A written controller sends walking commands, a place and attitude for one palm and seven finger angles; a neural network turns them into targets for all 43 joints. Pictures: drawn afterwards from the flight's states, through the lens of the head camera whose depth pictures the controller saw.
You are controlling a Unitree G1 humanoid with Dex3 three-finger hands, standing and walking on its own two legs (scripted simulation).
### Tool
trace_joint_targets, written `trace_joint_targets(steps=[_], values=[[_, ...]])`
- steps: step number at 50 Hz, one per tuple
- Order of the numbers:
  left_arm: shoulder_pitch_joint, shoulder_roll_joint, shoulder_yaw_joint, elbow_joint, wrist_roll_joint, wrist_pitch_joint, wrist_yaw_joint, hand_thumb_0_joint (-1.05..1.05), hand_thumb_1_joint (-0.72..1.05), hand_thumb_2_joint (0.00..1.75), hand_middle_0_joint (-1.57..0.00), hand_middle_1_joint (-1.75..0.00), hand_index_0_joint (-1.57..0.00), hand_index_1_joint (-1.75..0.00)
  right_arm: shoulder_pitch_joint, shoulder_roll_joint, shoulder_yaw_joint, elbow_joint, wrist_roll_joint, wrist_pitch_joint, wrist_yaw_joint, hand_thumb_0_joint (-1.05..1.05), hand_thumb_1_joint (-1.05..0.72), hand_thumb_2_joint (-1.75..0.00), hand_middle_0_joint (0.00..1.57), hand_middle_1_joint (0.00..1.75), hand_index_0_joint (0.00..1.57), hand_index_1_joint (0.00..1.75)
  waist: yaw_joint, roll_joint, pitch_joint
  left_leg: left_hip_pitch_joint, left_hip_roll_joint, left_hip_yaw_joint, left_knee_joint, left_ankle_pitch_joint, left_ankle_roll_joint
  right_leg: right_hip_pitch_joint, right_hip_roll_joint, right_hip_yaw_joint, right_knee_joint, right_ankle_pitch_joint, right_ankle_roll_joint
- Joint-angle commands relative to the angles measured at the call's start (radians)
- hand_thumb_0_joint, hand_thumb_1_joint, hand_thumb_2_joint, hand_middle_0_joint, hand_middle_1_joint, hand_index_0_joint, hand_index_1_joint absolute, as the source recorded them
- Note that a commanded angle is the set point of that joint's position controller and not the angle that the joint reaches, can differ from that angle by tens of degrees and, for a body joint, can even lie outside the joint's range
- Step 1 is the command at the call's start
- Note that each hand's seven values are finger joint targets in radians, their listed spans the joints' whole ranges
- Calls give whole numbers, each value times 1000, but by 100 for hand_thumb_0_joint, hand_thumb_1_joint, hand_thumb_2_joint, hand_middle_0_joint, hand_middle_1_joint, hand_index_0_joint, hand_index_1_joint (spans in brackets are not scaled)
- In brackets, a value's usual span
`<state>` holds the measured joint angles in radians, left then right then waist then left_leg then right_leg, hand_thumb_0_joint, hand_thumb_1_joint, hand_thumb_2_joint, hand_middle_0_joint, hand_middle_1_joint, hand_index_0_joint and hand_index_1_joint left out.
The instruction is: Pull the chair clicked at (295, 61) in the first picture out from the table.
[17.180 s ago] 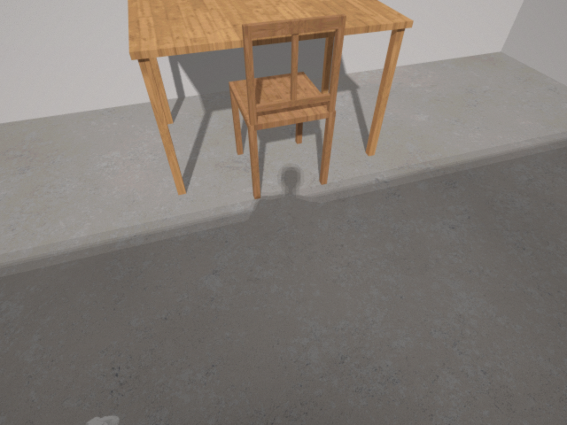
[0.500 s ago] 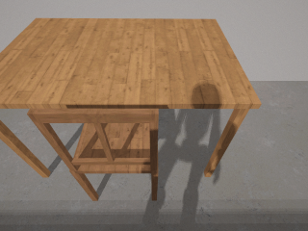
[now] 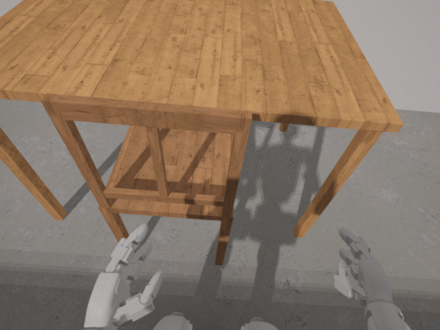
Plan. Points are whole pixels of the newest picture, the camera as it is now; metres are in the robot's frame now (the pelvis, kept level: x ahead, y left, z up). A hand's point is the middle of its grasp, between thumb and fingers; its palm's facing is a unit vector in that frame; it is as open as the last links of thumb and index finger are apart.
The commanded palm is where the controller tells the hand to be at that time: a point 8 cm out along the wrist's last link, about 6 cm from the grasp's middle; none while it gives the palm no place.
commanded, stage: raise the hand toward the chair's back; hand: left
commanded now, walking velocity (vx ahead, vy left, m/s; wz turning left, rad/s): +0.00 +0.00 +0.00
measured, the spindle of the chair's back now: (159, 164) +0.48 +0.18 -0.04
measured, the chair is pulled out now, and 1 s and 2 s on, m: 0.00 0.00 0.00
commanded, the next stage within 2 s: aim the fingers beside a spindle in 1.68 s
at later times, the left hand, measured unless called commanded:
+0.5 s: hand (104, 268) +0.21 +0.20 +0.03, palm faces +0.15 -0.99 -0.06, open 13.6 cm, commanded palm +0.18 +0.24 +0.03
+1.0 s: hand (112, 254) +0.23 +0.20 +0.02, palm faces -0.02 -1.00 -0.06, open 16.8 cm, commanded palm +0.21 +0.27 +0.04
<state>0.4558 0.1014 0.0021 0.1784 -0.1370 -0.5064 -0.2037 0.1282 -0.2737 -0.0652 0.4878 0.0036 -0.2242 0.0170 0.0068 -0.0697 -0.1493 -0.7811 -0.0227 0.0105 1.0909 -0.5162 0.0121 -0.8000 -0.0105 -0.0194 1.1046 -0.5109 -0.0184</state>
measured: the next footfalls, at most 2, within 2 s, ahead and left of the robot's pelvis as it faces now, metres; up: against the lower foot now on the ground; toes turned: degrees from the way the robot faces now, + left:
none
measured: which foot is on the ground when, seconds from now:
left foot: down 0.00-1.00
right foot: down 0.00-1.00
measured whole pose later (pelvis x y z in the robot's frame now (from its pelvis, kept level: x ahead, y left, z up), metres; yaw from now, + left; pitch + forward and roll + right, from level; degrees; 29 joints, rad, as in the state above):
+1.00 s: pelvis +0.01 +0.01 -0.01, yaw +1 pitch +17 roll -3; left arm 0.33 0.25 0.14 0.04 -0.23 -0.34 -0.25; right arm 0.20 -0.23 0.04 0.50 0.02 -0.18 -0.05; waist 0.00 0.04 -0.15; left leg -0.91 -0.01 -0.05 1.18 -0.55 0.02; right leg -0.88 0.00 -0.08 1.11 -0.52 -0.01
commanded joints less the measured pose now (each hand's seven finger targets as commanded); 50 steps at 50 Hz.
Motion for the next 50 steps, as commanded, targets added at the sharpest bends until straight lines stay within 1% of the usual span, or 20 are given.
trace_joint_targets(steps=[1,3,5,7,9,11,13,16,19,21,25,27,30,33,36,39,41,43,47,50], values=[[-153,176,148,-557,-28,-125,127,0,39,68,-15,-22,-15,-22,4,-67,-19,-163,-12,-11,-16,0,-90,-90,20,30,20,30,20,185,-244,41,7,-22,-68,221,3,23,18,-1,-61,206,-27],[-164,147,88,-691,-33,-196,146,0,34,66,-14,-21,-14,-21,23,-57,-5,-143,-20,-11,-31,0,-90,-90,20,30,20,30,-3,241,-296,99,18,-49,-35,263,5,-27,25,-2,-49,196,-30],[-188,121,12,-686,-35,-228,112,0,29,64,-14,-20,-14,-20,17,-67,15,-122,-20,-27,-38,0,-90,-90,20,30,20,30,-47,239,-257,67,27,-70,-4,233,11,-102,27,-8,-47,152,-27],[-217,98,-51,-598,-41,-206,41,0,25,62,-13,-20,-13,-20,15,-85,25,-100,-14,-42,-49,0,-90,-90,20,30,20,30,-102,166,-191,-2,34,-90,20,153,21,-136,30,-11,-62,99,-20],[-136,97,-63,-448,-48,-114,-29,0,20,60,-13,-19,-13,-19,25,-98,26,-97,-2,-43,-65,0,-90,-90,20,30,20,30,-108,86,-142,-87,29,-94,9,38,20,-120,29,-9,-100,6,-10],[-7,136,-10,-268,-51,42,-86,0,15,58,-13,-18,-13,-18,23,-107,27,-115,22,-23,-78,0,-90,-90,20,30,20,30,-64,19,-127,-130,19,-86,-23,-4,19,-66,27,-5,-139,-48,-8],[8,207,75,-312,-71,181,-105,0,11,56,-12,-18,-12,-18,-2,-110,26,-164,43,6,-88,0,-90,-90,20,30,20,30,-4,9,-214,-111,1,-63,-66,21,16,38,12,4,-162,-39,-1],[17,271,246,-413,-124,278,-21,0,4,53,-11,-16,-11,-16,-52,-72,28,-187,38,34,-101,0,-90,-90,20,30,20,30,72,8,-291,-81,-5,-49,-87,104,12,158,9,12,-166,11,-1],[-23,205,250,-575,-152,181,109,0,-3,50,-11,-15,-11,-15,-5,-30,33,-164,23,20,-96,0,-90,-90,20,30,20,30,67,70,-284,-17,12,-54,-97,227,6,151,15,-27,-129,164,-10],[-46,218,236,-578,-111,84,160,0,-8,48,-10,-15,-10,-15,16,-34,29,-124,9,5,-87,0,-90,-90,20,30,20,30,42,82,-245,-20,25,-65,-86,253,2,78,23,-44,-99,172,-15],[-85,146,80,-458,-54,-59,112,0,-17,44,-9,-13,-9,-13,38,-70,26,-80,-6,-27,-64,0,-90,-90,20,30,20,30,-53,117,-139,-54,29,-73,-47,137,4,-88,21,-47,-87,55,-13],[-70,124,23,-388,-57,-43,38,0,-22,42,-9,-12,-9,-12,49,-91,22,-89,7,-37,-66,0,-90,-90,20,30,20,30,-74,108,-113,-72,26,-77,-55,65,8,-100,18,-38,-112,2,-12],[-38,217,100,-378,-86,38,-31,0,-29,39,-8,-11,-8,-11,64,-117,12,-120,27,-36,-87,0,-90,-90,20,30,20,30,-39,100,-189,-50,18,-73,-95,59,12,-11,14,-24,-147,2,-11],[-54,310,239,-499,-112,86,-5,0,-36,36,-7,-10,-7,-10,59,-104,8,-139,27,-21,-99,0,-90,-90,20,30,20,30,15,149,-305,37,17,-64,-121,203,8,93,15,-37,-132,133,-15],[-60,290,289,-553,-135,72,78,0,-43,33,-7,-9,-7,-9,57,-72,11,-128,19,-11,-98,0,-90,-90,20,30,20,30,28,162,-299,83,19,-64,-123,327,-3,118,23,-54,-119,241,-16],[-87,210,223,-472,-121,35,112,0,-50,30,-6,-8,-6,-8,61,-69,19,-104,9,-11,-81,0,-90,-90,20,30,20,30,-19,138,-193,58,26,-70,-102,322,-9,40,25,-66,-112,241,-11],[-96,185,173,-355,-94,36,83,0,-50,30,-6,-8,-6,-8,67,-83,22,-93,6,-6,-74,0,-90,-90,20,30,20,30,-51,83,-126,4,28,-74,-92,247,-2,-5,28,-64,-124,186,-8],[-123,184,129,-298,-82,53,22,0,-50,30,-6,-8,-6,-8,72,-104,25,-105,12,-4,-72,0,-90,-90,20,30,20,30,-64,87,-109,-16,26,-74,-94,181,1,-25,26,-57,-136,138,-7],[-168,280,195,-339,-108,113,-73,0,-50,30,-6,-8,-6,-8,86,-120,25,-134,26,-3,-88,0,-90,-90,20,30,20,30,-38,111,-221,41,19,-63,-112,225,8,80,21,-38,-162,196,-9],[-181,342,308,-467,-150,104,-56,0,-50,30,-6,-8,-6,-8,81,-98,23,-134,23,-9,-99,0,-90,-90,20,30,20,30,-1,134,-336,119,18,-58,-116,372,5,173,19,-36,-155,329,-9]])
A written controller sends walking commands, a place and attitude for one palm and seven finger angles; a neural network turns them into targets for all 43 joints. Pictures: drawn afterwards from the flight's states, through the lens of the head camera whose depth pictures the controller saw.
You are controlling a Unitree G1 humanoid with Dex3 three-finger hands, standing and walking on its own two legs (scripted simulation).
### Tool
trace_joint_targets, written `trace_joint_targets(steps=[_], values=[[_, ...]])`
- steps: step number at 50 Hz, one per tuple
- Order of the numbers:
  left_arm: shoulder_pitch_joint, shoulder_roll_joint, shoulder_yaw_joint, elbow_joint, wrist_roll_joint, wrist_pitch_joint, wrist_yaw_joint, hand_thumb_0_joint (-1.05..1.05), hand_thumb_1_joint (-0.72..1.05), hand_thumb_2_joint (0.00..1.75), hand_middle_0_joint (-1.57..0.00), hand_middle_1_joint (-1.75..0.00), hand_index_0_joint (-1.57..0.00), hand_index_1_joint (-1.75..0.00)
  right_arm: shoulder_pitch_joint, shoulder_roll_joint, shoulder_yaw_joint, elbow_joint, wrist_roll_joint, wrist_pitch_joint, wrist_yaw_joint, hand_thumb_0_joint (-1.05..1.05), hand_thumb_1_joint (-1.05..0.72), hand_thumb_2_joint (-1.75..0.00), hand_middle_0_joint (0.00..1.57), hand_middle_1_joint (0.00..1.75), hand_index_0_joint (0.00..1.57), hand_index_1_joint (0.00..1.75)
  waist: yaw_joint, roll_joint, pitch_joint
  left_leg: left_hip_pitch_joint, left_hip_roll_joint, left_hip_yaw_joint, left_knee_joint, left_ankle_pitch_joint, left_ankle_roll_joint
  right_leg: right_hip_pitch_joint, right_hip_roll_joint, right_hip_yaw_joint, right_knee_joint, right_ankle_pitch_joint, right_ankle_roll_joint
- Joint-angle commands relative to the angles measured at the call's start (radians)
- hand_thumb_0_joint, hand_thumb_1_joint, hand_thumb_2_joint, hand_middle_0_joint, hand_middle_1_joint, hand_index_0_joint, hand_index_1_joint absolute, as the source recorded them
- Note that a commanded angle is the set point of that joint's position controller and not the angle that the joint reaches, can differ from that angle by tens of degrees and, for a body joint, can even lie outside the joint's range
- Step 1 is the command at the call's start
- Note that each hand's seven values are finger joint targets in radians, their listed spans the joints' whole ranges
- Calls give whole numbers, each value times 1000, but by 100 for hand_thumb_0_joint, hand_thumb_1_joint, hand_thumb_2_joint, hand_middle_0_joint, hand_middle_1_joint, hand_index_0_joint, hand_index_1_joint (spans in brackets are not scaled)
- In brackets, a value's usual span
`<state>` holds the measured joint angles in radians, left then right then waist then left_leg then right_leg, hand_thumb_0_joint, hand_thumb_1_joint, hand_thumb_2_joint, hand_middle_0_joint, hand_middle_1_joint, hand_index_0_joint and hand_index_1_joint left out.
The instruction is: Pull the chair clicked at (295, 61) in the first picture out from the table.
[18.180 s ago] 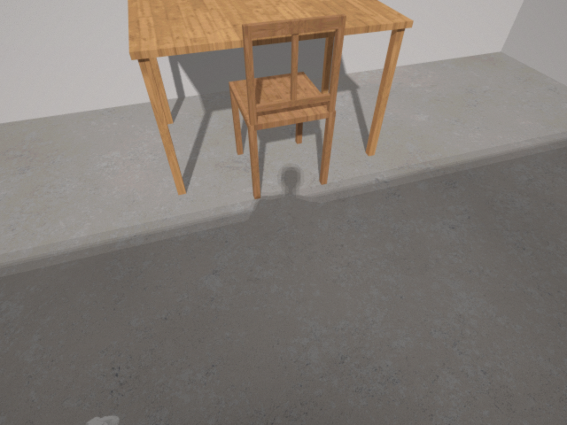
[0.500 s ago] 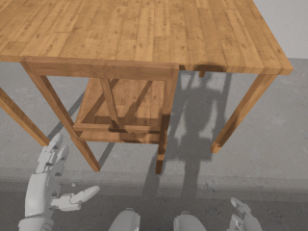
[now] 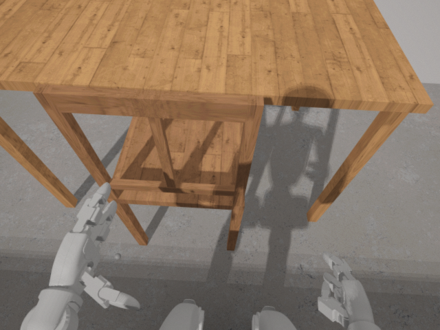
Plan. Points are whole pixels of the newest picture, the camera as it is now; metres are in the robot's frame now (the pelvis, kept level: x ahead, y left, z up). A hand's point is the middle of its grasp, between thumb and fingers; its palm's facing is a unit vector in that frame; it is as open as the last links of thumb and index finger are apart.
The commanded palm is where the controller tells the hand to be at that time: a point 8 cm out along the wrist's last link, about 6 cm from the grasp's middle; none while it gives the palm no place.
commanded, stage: raise the hand toward the chair's back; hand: left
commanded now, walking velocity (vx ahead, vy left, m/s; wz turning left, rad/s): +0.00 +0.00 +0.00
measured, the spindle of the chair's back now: (164, 155) +0.47 +0.16 -0.03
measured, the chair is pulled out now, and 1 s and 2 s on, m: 0.00 0.00 0.00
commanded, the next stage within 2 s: aim the fingers beside a spindle in 0.68 s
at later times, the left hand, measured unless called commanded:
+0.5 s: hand (102, 237) +0.25 +0.21 +0.06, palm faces +0.06 -1.00 -0.06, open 16.9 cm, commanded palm +0.22 +0.26 +0.06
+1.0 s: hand (118, 243) +0.25 +0.19 +0.04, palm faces -0.05 -1.00 -0.03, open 16.9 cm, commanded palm +0.23 +0.24 +0.05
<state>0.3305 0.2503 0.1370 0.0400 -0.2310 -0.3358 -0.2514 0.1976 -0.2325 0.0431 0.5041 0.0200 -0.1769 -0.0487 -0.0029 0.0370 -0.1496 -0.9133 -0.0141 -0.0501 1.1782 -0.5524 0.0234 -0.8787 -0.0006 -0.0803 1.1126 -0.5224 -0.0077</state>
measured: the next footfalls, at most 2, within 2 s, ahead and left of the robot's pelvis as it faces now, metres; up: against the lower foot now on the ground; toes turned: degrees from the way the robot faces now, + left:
none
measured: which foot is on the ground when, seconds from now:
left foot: down 0.00-1.00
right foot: down 0.00-1.00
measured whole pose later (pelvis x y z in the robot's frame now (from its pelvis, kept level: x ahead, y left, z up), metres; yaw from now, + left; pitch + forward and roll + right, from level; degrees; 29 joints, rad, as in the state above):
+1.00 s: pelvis -0.01 +0.00 +0.00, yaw +0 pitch +16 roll -3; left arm 0.24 0.25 0.16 0.11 -0.26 -0.36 -0.27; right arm 0.23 -0.25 0.03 0.54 0.02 -0.20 -0.05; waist -0.02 0.03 -0.15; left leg -0.91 -0.02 -0.05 1.16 -0.54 0.03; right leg -0.88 0.00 -0.08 1.10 -0.50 0.00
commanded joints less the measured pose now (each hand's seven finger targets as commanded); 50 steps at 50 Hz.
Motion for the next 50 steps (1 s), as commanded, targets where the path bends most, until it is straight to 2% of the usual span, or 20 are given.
trace_joint_targets(steps=[1,2,5,7,9,11,13,16,17,21,23,27,29,31,34,37,42,44,48,50], values=[[-63,221,213,-348,-66,-78,11,0,-50,30,-6,-8,-6,-8,11,-133,-84,-138,1,-57,-34,0,-90,-90,20,30,20,30,20,50,-345,257,10,1,-198,445,-11,261,12,22,-150,369,-23],[-58,190,204,-358,-73,-94,26,0,-50,30,-6,-8,-6,-8,7,-119,-81,-131,0,-60,-31,0,-90,-90,20,30,20,30,18,68,-327,269,11,2,-200,471,-15,253,12,20,-150,387,-24],[-76,133,175,-252,-66,-127,60,0,-50,30,-6,-8,-6,-8,7,-118,-81,-89,-5,-62,-21,0,-90,-90,20,30,20,30,-14,37,-222,221,17,-3,-186,437,-19,177,13,7,-144,351,-19],[-92,106,135,-150,-48,-119,40,0,-50,30,-6,-8,-6,-8,12,-134,-81,-80,-4,-58,-15,0,-90,-90,20,30,20,30,-37,0,-171,174,17,-5,-180,385,-16,143,15,6,-145,313,-17],[-99,107,111,-85,-40,-92,-4,0,-50,30,-6,-8,-6,-8,16,-152,-86,-87,2,-55,-15,0,-90,-90,20,30,20,30,-41,0,-167,157,14,0,-192,320,-14,136,11,12,-161,259,-15],[-67,103,88,-68,-50,-53,-53,0,-50,30,-6,-8,-6,-8,19,-163,-88,-108,14,-56,-18,0,-90,-90,20,30,20,30,-34,-2,-190,173,11,5,-209,316,-6,180,10,22,-185,261,-16],[-64,145,125,-131,-69,-33,-78,0,-50,30,-6,-8,-6,-8,22,-167,-92,-126,17,-58,-23,0,-90,-90,20,30,20,30,-13,-2,-269,204,8,9,-222,352,-2,250,6,30,-197,303,-14],[-77,210,205,-223,-84,-49,-41,0,-50,30,-6,-8,-6,-8,13,-154,-92,-129,10,-62,-28,0,-90,-90,20,30,20,30,7,-2,-291,222,10,6,-229,400,-3,282,10,28,-191,342,-15],[-86,203,209,-257,-84,-70,-19,0,-50,30,-6,-8,-6,-8,13,-144,-90,-126,7,-63,-26,0,-90,-90,20,30,20,30,10,31,-288,232,10,8,-232,409,-6,273,9,27,-186,342,-17],[-105,164,207,-172,-65,-140,54,0,-50,30,-6,-8,-6,-8,7,-135,-89,-87,-5,-63,-16,0,-90,-90,20,30,20,30,-13,-4,-170,168,14,5,-212,340,-10,175,13,17,-172,263,-16],[-112,130,162,-122,-50,-151,47,0,-50,30,-6,-8,-6,-8,8,-141,-85,-84,-5,-64,-7,0,-90,-90,20,30,20,30,-25,26,-142,152,12,4,-214,274,-13,133,10,15,-171,197,-19],[-85,132,115,-121,-48,-115,-25,0,-50,30,-6,-8,-6,-8,16,-160,-90,-111,7,-63,-9,0,-90,-90,20,30,20,30,-25,31,-225,186,11,10,-218,286,-5,180,6,30,-186,219,-18],[-87,160,130,-185,-56,-96,-42,0,-50,30,-6,-8,-6,-8,15,-161,-90,-123,11,-65,-16,0,-90,-90,20,30,20,30,-13,56,-269,227,11,6,-231,330,-6,215,5,28,-188,256,-20],[-82,188,166,-214,-67,-86,-35,0,-50,30,-6,-8,-6,-8,14,-156,-89,-121,10,-64,-20,0,-90,-90,20,30,20,30,-10,33,-284,233,13,1,-230,366,-4,233,11,25,-187,287,-17],[-102,162,181,-212,-85,-108,-5,0,-50,30,-6,-8,-6,-8,4,-141,-84,-106,5,-67,-23,0,-90,-90,20,30,20,30,-17,5,-220,203,12,-2,-226,328,-7,199,12,18,-188,255,-14],[-128,146,179,-145,-75,-133,14,0,-50,30,-6,-8,-6,-8,0,-144,-81,-92,1,-68,-21,0,-90,-90,20,30,20,30,-27,-16,-160,153,12,-4,-215,265,-8,146,12,18,-180,190,-15],[-128,97,87,-119,-53,-111,-33,0,-50,30,-6,-8,-6,-8,13,-156,-82,-107,6,-69,-13,0,-90,-90,20,30,20,30,-34,28,-211,180,12,-5,-211,281,-7,142,9,19,-170,201,-18],[-179,117,82,-145,-51,-98,-44,0,-50,30,-6,-8,-6,-8,16,-163,-83,-109,7,-72,-18,0,-90,-90,20,30,20,30,-39,34,-231,187,13,-8,-206,277,-6,142,5,24,-171,201,-17],[-219,138,105,-174,-45,-102,-10,0,-50,30,-6,-8,-6,-8,15,-155,-82,-106,2,-74,-22,0,-90,-90,20,30,20,30,-32,17,-235,190,16,-16,-204,290,-9,131,7,18,-158,201,-19],[-224,128,105,-190,-39,-115,25,0,-50,30,-6,-8,-6,-8,11,-149,-81,-107,-2,-74,-18,0,-90,-90,20,30,20,30,-23,40,-246,199,16,-19,-205,303,-14,118,7,13,-145,201,-20]])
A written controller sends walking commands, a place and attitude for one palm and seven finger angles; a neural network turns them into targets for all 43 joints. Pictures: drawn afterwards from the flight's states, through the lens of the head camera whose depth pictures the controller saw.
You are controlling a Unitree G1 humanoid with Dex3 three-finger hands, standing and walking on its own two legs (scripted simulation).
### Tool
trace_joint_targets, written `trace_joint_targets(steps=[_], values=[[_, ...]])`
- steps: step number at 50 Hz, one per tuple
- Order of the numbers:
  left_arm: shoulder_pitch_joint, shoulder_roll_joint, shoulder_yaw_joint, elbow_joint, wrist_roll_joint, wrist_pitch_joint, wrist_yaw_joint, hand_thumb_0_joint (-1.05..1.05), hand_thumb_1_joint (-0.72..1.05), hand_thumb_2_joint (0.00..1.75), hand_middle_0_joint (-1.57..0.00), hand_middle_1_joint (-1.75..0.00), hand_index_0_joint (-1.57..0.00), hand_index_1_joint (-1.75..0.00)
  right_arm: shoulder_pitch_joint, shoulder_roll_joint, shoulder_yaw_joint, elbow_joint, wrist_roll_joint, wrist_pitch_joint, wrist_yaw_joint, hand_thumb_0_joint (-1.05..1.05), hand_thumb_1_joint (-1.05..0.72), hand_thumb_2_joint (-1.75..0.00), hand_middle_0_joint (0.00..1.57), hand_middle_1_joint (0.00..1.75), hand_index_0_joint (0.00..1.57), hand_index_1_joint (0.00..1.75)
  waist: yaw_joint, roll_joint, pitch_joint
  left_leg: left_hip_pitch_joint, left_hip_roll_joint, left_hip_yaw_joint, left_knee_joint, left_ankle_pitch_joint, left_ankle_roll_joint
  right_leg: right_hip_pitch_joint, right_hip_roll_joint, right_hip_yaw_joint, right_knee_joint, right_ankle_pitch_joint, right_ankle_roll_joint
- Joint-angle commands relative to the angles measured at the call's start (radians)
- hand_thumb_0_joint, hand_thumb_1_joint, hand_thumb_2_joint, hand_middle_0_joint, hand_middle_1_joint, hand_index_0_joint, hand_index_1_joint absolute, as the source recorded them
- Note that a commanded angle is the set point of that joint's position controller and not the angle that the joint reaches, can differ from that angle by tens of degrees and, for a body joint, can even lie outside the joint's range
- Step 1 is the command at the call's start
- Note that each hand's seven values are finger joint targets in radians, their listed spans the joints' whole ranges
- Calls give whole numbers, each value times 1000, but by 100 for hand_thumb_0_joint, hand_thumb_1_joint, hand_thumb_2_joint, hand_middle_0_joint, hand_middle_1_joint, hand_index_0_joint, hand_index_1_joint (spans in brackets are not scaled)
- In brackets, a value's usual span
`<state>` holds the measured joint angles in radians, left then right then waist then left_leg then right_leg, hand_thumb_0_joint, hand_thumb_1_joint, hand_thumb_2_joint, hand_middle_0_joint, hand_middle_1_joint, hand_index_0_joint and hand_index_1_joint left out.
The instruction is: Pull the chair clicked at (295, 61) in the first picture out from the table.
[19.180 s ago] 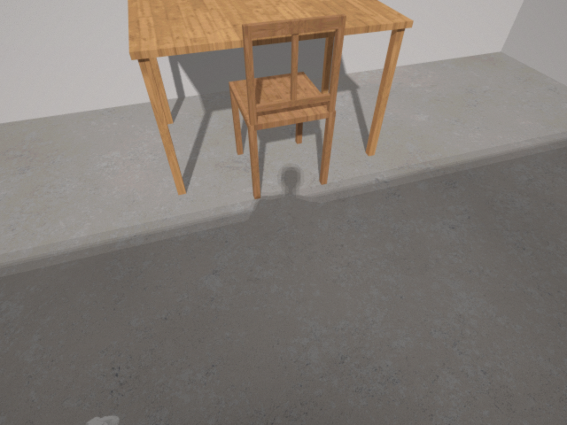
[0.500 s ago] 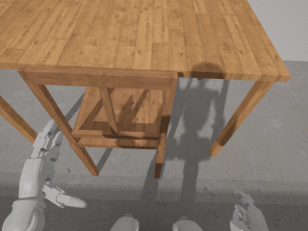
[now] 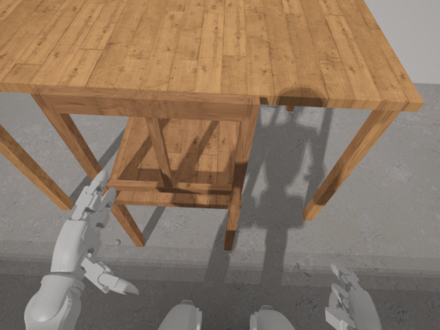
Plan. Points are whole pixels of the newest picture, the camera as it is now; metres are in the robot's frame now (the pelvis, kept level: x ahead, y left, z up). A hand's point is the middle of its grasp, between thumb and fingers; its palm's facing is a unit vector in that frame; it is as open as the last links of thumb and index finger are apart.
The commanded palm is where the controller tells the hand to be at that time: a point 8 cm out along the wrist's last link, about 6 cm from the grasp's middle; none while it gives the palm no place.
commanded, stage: aim the fingers beside a spindle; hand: left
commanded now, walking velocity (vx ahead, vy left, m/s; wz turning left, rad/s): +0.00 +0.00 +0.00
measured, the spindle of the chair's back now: (161, 155) +0.48 +0.16 -0.03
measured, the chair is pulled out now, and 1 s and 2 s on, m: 0.00 0.00 0.00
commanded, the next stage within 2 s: none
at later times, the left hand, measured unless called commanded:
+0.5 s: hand (131, 224) +0.29 +0.17 +0.02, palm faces -0.01 -1.00 -0.04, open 16.9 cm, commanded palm +0.27 +0.22 +0.02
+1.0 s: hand (154, 216) +0.32 +0.14 +0.00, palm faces -0.03 -1.00 -0.03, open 16.9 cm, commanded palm +0.30 +0.20 +0.00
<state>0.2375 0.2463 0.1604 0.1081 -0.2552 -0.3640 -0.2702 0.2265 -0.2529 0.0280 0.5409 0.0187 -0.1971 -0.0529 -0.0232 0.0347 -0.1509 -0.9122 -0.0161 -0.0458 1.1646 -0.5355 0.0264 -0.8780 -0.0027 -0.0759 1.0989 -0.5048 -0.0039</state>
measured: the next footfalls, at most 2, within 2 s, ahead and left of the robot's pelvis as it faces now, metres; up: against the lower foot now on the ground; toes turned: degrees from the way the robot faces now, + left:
none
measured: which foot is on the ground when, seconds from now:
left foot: down 0.00-1.00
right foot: down 0.00-1.00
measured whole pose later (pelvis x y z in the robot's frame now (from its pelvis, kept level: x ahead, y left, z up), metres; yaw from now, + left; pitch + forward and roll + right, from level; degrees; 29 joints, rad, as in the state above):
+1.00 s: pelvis -0.01 -0.01 -0.03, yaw -1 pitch +21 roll -2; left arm -0.02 0.20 0.10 0.27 -0.17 -0.41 -0.12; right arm 0.20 -0.25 0.02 0.56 0.00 -0.10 -0.02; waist -0.04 0.03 -0.17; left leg -1.08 -0.01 -0.03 1.28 -0.57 0.02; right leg -1.06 0.00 -0.06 1.24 -0.55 -0.01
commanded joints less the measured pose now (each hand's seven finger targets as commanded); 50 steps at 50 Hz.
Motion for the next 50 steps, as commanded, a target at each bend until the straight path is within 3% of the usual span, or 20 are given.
trace_joint_targets(steps=[1,3,6,8,12,16,17,23,26,29,32,34,36,40,45,50], values=[[-121,149,101,-257,-12,-91,60,0,-50,30,-6,-8,-6,-8,-21,-130,-65,-142,-5,-51,-12,0,-90,-90,20,30,20,30,9,49,-250,185,17,-21,-188,292,-18,124,10,10,-125,185,-27],[-115,114,76,-223,2,-91,84,0,-50,30,-6,-8,-6,-8,-23,-126,-64,-144,-8,-42,-3,0,-90,-90,20,30,20,30,2,33,-241,175,16,-18,-183,288,-20,108,8,6,-116,187,-24],[-91,134,98,-165,16,-78,95,0,-50,30,-6,-8,-6,-8,-21,-132,-67,-145,-8,-25,5,0,-90,-90,20,30,20,30,10,11,-241,133,14,-11,-174,277,-19,123,9,12,-108,192,-27],[-113,106,65,-142,18,-67,83,0,-50,30,-6,-8,-6,-8,-21,-134,-67,-151,-5,-13,9,0,-90,-90,20,30,20,30,-2,-7,-235,115,13,-2,-167,249,-15,118,8,19,-114,184,-23],[-191,101,37,-186,14,-74,66,0,-50,30,-6,-8,-6,-8,-20,-136,-68,-155,-2,-11,3,0,-90,-90,20,30,20,30,-11,21,-269,134,15,-8,-160,250,-11,109,7,24,-112,178,-25],[-231,136,72,-204,9,-105,77,0,-50,30,-6,-8,-6,-8,-13,-135,-70,-136,-8,-14,-5,0,-90,-90,20,30,20,30,-9,4,-302,135,16,-10,-140,288,-10,116,9,28,-95,213,-26],[-215,113,54,-197,10,-110,79,0,-50,30,-6,-8,-6,-8,-17,-129,-70,-135,-10,-15,-2,0,-90,-90,20,30,20,30,-5,23,-311,142,13,-3,-135,298,-10,118,7,32,-92,228,-24],[-237,93,46,-101,24,-100,87,0,-50,30,-6,-8,-6,-8,-19,-132,-72,-123,-10,4,7,0,-90,-90,20,30,20,30,-14,-4,-277,88,13,-1,-118,268,-11,83,5,30,-75,214,-22],[-213,83,30,-113,23,-89,81,0,-50,30,-6,-8,-6,-8,-17,-134,-73,-136,-8,10,11,0,-90,-90,20,30,20,30,-7,6,-310,104,14,-1,-119,296,-10,97,5,29,-70,234,-25],[-272,74,7,-164,26,-98,88,0,-50,30,-6,-8,-6,-8,-19,-130,-74,-138,-8,13,12,0,-90,-90,20,30,20,30,-13,18,-341,124,15,-4,-112,305,-11,94,3,31,-65,242,-23],[-276,92,30,-162,35,-115,115,0,-50,30,-6,-8,-6,-8,-17,-128,-76,-128,-12,17,10,0,-90,-90,20,30,20,30,-13,3,-336,115,17,-6,-101,316,-10,81,5,31,-55,250,-24],[-291,71,10,-143,41,-122,128,0,-50,30,-6,-8,-6,-8,-19,-125,-74,-125,-16,21,13,0,-90,-90,20,30,20,30,-19,4,-317,97,14,-3,-93,297,-11,67,3,32,-52,239,-23],[-275,86,27,-114,51,-125,137,0,-50,30,-6,-8,-6,-8,-21,-128,-75,-123,-16,27,16,0,-90,-90,20,30,20,30,-11,-6,-310,79,14,-4,-92,285,-11,61,5,32,-45,224,-26],[-335,61,-1,-46,65,-112,139,0,-50,30,-6,-8,-6,-8,-25,-131,-73,-120,-14,43,20,0,-90,-90,20,30,20,30,-28,-22,-282,45,12,-1,-80,227,-10,26,4,35,-46,180,-23],[-434,61,-15,-86,67,-124,146,0,-50,30,-6,-8,-6,-8,-26,-130,-74,-122,-16,48,15,0,-90,-90,20,30,20,30,-22,22,-366,77,12,-2,-66,247,-8,30,2,44,-33,191,-26],[-436,67,-4,-50,71,-127,169,0,-50,30,-6,-8,-6,-8,-20,-128,-73,-110,-20,57,18,0,-90,-90,20,30,20,30,-21,-2,-382,62,12,1,-55,268,-9,44,2,46,-24,220,-23]])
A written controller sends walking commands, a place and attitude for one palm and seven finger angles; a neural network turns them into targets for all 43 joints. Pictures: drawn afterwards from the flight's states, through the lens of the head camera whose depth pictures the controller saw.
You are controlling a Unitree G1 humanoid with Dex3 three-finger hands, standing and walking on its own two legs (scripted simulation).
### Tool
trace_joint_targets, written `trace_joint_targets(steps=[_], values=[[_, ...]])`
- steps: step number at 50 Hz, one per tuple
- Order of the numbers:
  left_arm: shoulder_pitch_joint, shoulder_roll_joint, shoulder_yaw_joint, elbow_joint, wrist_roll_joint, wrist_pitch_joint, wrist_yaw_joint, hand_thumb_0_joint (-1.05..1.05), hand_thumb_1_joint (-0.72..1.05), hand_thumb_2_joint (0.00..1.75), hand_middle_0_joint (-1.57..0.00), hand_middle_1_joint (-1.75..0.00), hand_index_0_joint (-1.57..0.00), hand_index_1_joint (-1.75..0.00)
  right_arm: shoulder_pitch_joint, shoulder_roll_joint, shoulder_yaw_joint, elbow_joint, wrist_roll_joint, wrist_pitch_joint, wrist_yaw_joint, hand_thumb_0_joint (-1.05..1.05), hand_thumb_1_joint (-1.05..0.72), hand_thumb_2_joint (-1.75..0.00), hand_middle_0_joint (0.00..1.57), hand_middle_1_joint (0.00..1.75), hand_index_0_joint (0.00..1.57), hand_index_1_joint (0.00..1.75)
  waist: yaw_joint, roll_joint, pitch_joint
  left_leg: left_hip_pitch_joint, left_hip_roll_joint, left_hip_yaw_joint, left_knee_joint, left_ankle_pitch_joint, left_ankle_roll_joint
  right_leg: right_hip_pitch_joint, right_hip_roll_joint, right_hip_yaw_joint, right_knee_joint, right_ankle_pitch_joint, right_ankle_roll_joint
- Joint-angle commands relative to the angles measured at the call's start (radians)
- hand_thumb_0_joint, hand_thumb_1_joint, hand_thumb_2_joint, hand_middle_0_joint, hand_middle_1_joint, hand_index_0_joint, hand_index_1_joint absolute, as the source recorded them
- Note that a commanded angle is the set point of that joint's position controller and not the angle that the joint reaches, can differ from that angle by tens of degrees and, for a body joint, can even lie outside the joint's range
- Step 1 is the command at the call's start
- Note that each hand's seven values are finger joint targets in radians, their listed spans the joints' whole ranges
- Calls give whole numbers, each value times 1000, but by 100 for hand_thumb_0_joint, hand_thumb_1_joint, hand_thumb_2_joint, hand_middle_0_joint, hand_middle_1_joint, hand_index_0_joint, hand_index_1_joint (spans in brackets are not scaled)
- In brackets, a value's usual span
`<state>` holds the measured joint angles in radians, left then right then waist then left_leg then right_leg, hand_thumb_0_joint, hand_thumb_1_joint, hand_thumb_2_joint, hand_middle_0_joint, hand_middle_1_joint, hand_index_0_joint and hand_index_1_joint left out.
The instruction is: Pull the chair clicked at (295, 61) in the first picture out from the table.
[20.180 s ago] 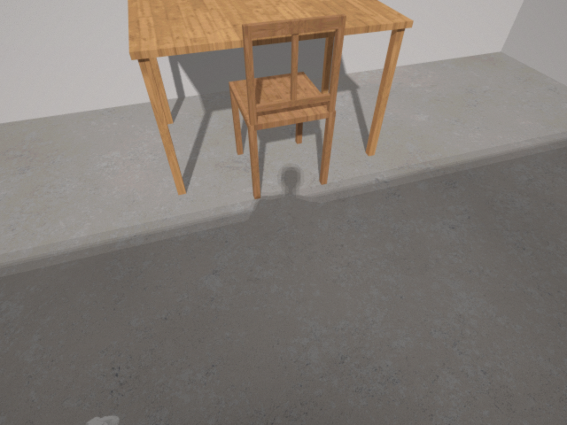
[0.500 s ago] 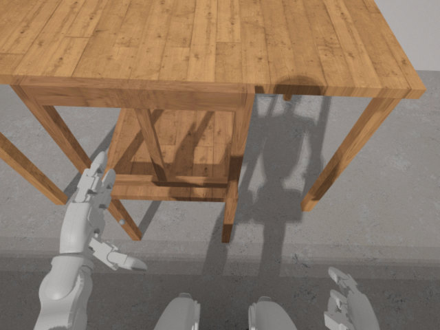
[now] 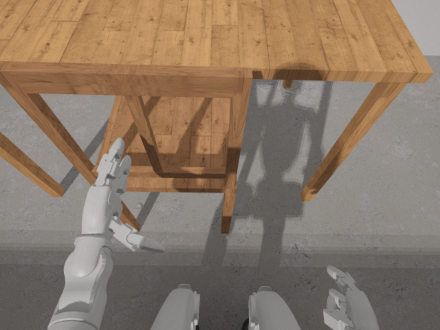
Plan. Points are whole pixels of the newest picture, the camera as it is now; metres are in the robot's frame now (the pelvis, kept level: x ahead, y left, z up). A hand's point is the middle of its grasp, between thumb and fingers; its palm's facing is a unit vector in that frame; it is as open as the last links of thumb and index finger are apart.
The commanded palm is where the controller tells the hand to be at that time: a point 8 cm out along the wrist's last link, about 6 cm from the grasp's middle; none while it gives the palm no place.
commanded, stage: aim the fingers beside a spindle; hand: left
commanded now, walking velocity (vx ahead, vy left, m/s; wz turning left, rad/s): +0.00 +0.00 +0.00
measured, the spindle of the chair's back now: (148, 138) +0.48 +0.17 +0.00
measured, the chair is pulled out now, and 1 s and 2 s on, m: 0.00 0.00 0.00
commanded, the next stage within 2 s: none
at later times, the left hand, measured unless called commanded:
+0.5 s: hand (142, 204) +0.33 +0.15 +0.02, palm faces +0.01 -1.00 -0.05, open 16.9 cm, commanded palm +0.30 +0.20 +0.02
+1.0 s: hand (144, 205) +0.32 +0.14 +0.03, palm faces -0.04 -1.00 -0.02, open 16.9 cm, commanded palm +0.30 +0.20 +0.03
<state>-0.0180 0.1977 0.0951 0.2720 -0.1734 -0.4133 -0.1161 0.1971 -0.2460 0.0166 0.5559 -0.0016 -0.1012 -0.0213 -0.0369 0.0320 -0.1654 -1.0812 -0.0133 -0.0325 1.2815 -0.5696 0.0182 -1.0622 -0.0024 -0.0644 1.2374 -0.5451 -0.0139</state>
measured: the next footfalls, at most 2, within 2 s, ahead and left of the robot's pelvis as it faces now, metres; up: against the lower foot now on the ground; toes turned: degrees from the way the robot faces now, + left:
none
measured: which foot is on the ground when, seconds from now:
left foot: down 0.00-1.00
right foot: down 0.00-1.00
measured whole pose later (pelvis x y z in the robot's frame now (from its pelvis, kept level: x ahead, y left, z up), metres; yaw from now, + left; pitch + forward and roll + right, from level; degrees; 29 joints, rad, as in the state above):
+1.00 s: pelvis +0.00 +0.00 +0.00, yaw +0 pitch +22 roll -2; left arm -0.01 0.18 0.06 0.27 -0.17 -0.45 -0.10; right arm 0.21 -0.24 0.01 0.56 0.00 -0.05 -0.01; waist -0.04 0.03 -0.17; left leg -1.09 -0.01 -0.03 1.28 -0.57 0.02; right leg -1.07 0.00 -0.06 1.24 -0.54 -0.01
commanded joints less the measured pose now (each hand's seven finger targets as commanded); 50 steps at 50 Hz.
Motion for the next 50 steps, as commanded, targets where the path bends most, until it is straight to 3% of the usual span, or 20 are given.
trace_joint_targets(steps=[1,2,3,6,7,8,10,13,16,18,21,23,27,31,35,39,43,44,46,50], values=[[-186,135,78,-200,-5,-78,20,0,-50,30,-6,-8,-6,-8,13,-138,-61,-121,0,-37,-13,0,-90,-90,20,30,20,30,-4,-5,-367,223,9,-17,-171,310,-1,227,3,31,-154,267,-16],[-161,120,76,-160,-1,-70,23,0,-50,30,-6,-8,-6,-8,11,-135,-61,-122,0,-31,-11,0,-90,-90,20,30,20,30,-2,-20,-358,209,8,-12,-169,299,-1,225,2,32,-153,263,-14],[-194,101,55,-141,1,-67,24,0,-50,30,-6,-8,-6,-8,10,-135,-60,-119,1,-27,-9,0,-90,-90,20,30,20,30,-16,-34,-339,190,7,-10,-163,285,1,215,1,33,-153,259,-11],[-184,87,48,-101,5,-59,25,0,-50,30,-6,-8,-6,-8,16,-137,-62,-121,3,-17,-3,0,-90,-90,20,30,20,30,-11,-25,-328,183,7,-9,-164,283,-1,201,2,31,-149,255,-15],[-193,84,46,-105,6,-61,25,0,-50,30,-6,-8,-6,-8,16,-137,-61,-122,2,-14,-1,0,-90,-90,20,30,20,30,-6,-9,-336,188,7,-8,-164,293,-2,202,1,32,-146,264,-17],[-228,69,21,-127,6,-65,24,0,-50,30,-6,-8,-6,-8,17,-136,-63,-121,2,-12,0,0,-90,-90,20,30,20,30,-19,-11,-354,200,8,-5,-155,302,0,201,-1,35,-146,279,-14],[-209,96,47,-174,3,-80,29,0,-50,30,-6,-8,-6,-8,21,-134,-67,-130,1,-9,0,0,-90,-90,20,30,20,30,4,-7,-407,217,7,-5,-159,332,-2,245,-1,41,-140,309,-17],[-187,113,56,-254,-1,-99,40,0,-50,30,-6,-8,-6,-8,19,-128,-68,-139,0,-5,2,0,-90,-90,20,30,20,30,14,13,-456,257,8,-2,-164,383,-2,281,-1,44,-137,355,-16],[-127,131,81,-235,1,-102,54,0,-50,30,-6,-8,-6,-8,21,-127,-67,-134,2,1,1,0,-90,-90,20,30,20,30,11,-12,-407,236,10,-4,-170,373,-1,279,4,40,-146,350,-17],[-145,89,40,-184,10,-94,51,0,-50,30,-6,-8,-6,-8,14,-127,-64,-124,2,8,3,0,-90,-90,20,30,20,30,-17,-30,-338,200,10,-3,-167,315,1,235,2,38,-155,305,-11],[-183,64,16,-106,15,-85,38,0,-50,30,-6,-8,-6,-8,14,-135,-63,-114,6,8,1,0,-90,-90,20,30,20,30,-37,-59,-270,157,9,-9,-161,235,4,181,5,35,-165,221,-12],[-181,52,5,-118,9,-89,25,0,-50,30,-6,-8,-6,-8,11,-135,-65,-124,6,7,1,0,-90,-90,20,30,20,30,-24,-36,-300,172,5,-7,-164,241,3,192,2,37,-162,227,-14],[-213,92,22,-225,1,-110,18,0,-50,30,-6,-8,-6,-8,8,-132,-68,-136,3,1,-6,0,-90,-90,20,30,20,30,-6,14,-402,235,5,-4,-159,305,3,233,0,47,-153,281,-17],[-213,142,70,-229,7,-120,46,0,-50,30,-6,-8,-6,-8,7,-131,-63,-127,-1,3,-9,0,-90,-90,20,30,20,30,-3,8,-388,224,6,-8,-158,306,3,231,5,46,-149,273,-16],[-202,130,94,-97,6,-93,45,0,-50,30,-6,-8,-6,-8,2,-131,-59,-114,2,13,-6,0,-90,-90,20,30,20,30,-10,-36,-310,146,2,0,-155,233,2,217,6,49,-162,219,-12],[-182,97,61,-71,-6,-70,5,0,-50,30,-6,-8,-6,-8,6,-135,-61,-131,8,16,-4,0,-90,-90,20,30,20,30,-7,-33,-333,148,1,5,-157,240,3,233,4,49,-163,237,-14],[-218,67,-5,-228,-22,-92,-15,0,-50,30,-6,-8,-6,-8,10,-133,-66,-142,9,4,-7,0,-90,-90,20,30,20,30,-13,27,-417,266,10,-12,-166,341,0,233,3,37,-152,304,-17],[-212,83,8,-254,-23,-97,-8,0,-50,30,-6,-8,-6,-8,13,-134,-68,-140,8,1,-8,0,-90,-90,20,30,20,30,-9,31,-428,279,12,-15,-167,352,-1,236,3,36,-153,308,-17],[-184,109,28,-270,-18,-105,13,0,-50,30,-6,-8,-6,-8,14,-137,-66,-137,4,-1,-9,0,-90,-90,20,30,20,30,-7,23,-414,278,14,-23,-171,359,-2,222,6,29,-148,299,-18],[-187,92,37,-158,13,-94,56,0,-50,30,-6,-8,-6,-8,7,-132,-61,-114,0,7,-4,0,-90,-90,20,30,20,30,-20,-17,-300,203,11,-23,-171,268,-4,164,7,21,-150,218,-15]])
